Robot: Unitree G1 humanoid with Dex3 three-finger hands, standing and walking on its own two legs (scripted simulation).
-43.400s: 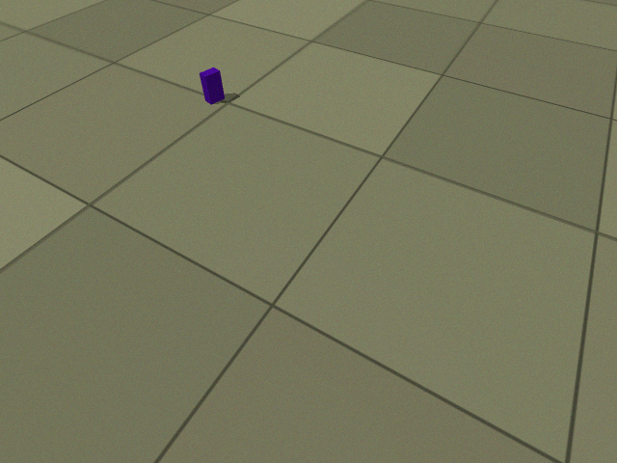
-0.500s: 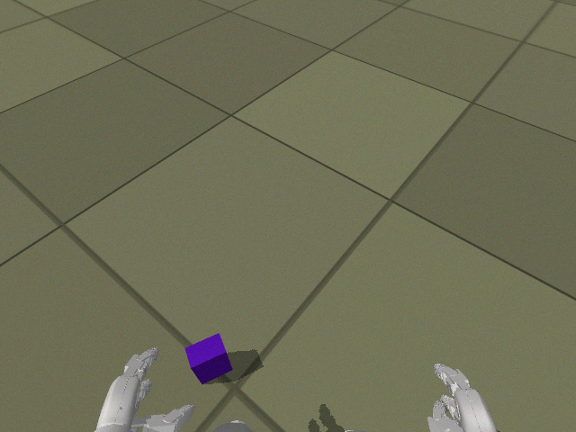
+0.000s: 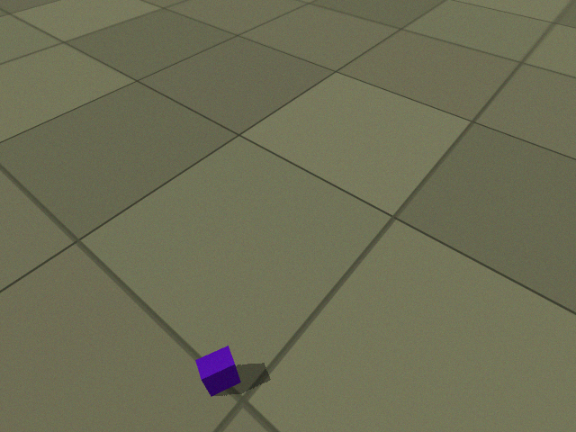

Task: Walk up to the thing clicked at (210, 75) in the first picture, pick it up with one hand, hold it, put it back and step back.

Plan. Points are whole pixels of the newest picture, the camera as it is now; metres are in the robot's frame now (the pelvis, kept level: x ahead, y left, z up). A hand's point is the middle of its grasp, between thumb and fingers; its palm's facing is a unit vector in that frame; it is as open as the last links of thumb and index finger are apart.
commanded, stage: stand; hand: left
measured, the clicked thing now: (219, 371) +0.41 +0.24 -0.68
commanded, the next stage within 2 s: step back in 1.66 s
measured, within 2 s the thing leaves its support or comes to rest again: neither
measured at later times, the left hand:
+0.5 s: hand out of the picture +0.05 +0.24 -0.15, palm faces -0.01 -0.94 -0.34, open 7.4 cm
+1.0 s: hand out of the picture +0.07 +0.24 -0.15, palm faces -0.03 -0.94 -0.34, open 7.4 cm
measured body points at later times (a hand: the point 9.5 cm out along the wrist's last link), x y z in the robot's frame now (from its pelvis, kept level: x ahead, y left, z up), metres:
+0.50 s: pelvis +0.00 -0.01 +0.01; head -0.01 -0.01 +0.46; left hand +0.05 +0.29 -0.13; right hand +0.06 -0.30 -0.13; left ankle +0.02 +0.12 -0.74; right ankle +0.00 -0.14 -0.74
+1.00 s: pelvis +0.00 -0.01 +0.01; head +0.01 -0.01 +0.46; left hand +0.07 +0.29 -0.12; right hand +0.06 -0.30 -0.13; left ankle +0.02 +0.12 -0.74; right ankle +0.00 -0.14 -0.74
